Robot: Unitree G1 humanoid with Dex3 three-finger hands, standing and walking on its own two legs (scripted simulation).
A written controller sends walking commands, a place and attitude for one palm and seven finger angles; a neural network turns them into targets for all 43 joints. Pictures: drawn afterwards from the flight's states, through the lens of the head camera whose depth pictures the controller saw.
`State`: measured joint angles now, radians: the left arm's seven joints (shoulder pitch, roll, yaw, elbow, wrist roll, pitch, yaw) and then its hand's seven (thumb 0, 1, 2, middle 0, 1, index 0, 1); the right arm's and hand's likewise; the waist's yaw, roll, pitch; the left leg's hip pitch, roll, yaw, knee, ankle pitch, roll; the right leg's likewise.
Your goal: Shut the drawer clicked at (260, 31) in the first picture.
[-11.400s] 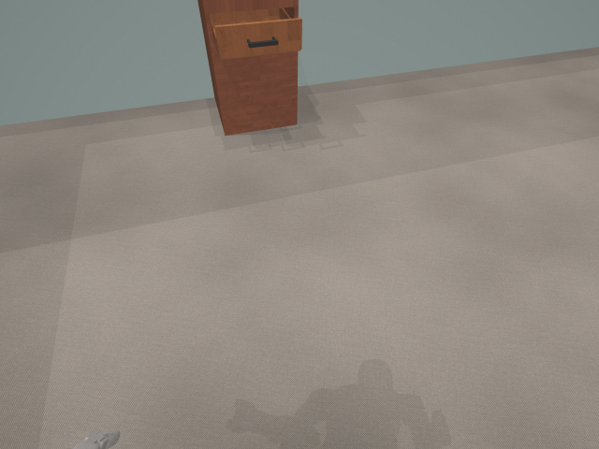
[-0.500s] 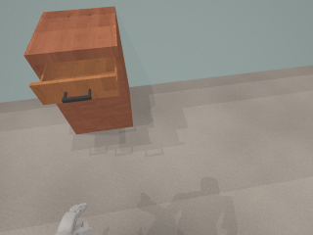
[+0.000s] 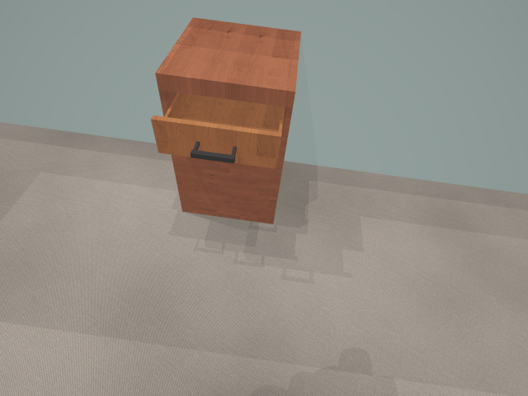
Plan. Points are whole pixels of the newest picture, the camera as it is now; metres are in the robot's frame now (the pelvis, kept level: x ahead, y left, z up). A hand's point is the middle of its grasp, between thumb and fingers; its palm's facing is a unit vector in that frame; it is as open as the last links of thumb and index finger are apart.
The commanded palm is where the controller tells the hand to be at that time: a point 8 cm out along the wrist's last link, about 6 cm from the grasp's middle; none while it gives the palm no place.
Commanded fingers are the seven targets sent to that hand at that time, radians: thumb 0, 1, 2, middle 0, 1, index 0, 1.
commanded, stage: take the last steps up to it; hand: left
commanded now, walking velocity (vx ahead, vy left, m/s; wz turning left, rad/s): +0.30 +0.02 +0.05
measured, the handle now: (214, 152) +0.78 +0.23 -0.19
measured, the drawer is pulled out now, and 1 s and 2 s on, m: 0.15 0.15 0.15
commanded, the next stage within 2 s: come to a stop and stand still in 0.76 s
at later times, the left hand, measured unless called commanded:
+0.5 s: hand (185, 324) +0.26 +0.17 -0.17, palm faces -0.04 -0.99 -0.16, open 7.4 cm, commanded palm none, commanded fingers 0.00 0.90 0.90 -0.20 -0.30 -0.20 -0.30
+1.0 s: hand (176, 317) +0.27 +0.20 -0.18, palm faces +0.13 -0.98 -0.18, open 7.3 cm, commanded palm none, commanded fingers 0.00 0.90 0.90 -0.20 -0.30 -0.20 -0.30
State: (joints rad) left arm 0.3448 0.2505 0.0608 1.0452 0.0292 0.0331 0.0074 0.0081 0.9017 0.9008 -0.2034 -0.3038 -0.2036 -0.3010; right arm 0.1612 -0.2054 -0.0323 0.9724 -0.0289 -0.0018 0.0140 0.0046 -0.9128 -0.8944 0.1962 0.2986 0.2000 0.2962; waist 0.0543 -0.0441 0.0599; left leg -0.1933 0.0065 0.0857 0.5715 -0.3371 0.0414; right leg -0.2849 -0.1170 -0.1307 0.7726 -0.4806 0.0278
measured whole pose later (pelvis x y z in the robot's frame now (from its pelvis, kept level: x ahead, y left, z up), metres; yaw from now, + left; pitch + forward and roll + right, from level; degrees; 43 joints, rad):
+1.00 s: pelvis +0.30 +0.02 +0.00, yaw +2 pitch -2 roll -1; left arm 0.32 0.17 0.03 1.12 0.02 -0.02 0.03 0.00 0.91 0.90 -0.20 -0.30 -0.20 -0.30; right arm 0.14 -0.17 -0.02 1.04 -0.02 -0.04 -0.01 0.00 -0.93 -0.89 0.19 0.30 0.20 0.30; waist 0.05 -0.01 0.05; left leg -0.31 0.07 0.08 0.55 -0.17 0.00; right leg -0.13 -0.03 -0.13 0.52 -0.35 0.00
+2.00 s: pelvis +0.25 +0.02 +0.00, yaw +1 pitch -2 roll -1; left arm 0.28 0.18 0.01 1.03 0.02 0.01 0.04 0.01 0.90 0.90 -0.20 -0.30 -0.20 -0.30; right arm 0.21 -0.19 0.00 0.95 -0.02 -0.01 -0.01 0.00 -0.93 -0.89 0.20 0.30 0.20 0.30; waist 0.03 0.02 0.03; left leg -0.19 0.00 0.07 0.59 -0.37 0.04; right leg -0.23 -0.08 -0.04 0.56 -0.29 0.04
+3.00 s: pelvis +0.27 +0.00 +0.01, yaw -1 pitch -2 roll +0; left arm 0.29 0.13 0.00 1.12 0.02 -0.01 0.04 0.01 0.91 0.90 -0.20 -0.30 -0.20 -0.30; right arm 0.28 -0.15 0.01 1.13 -0.02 -0.03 -0.03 0.01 -0.92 -0.89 0.20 0.30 0.20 0.30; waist 0.01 0.01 0.04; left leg -0.11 0.02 0.09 0.47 -0.34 0.01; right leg -0.19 -0.06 -0.02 0.49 -0.27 0.04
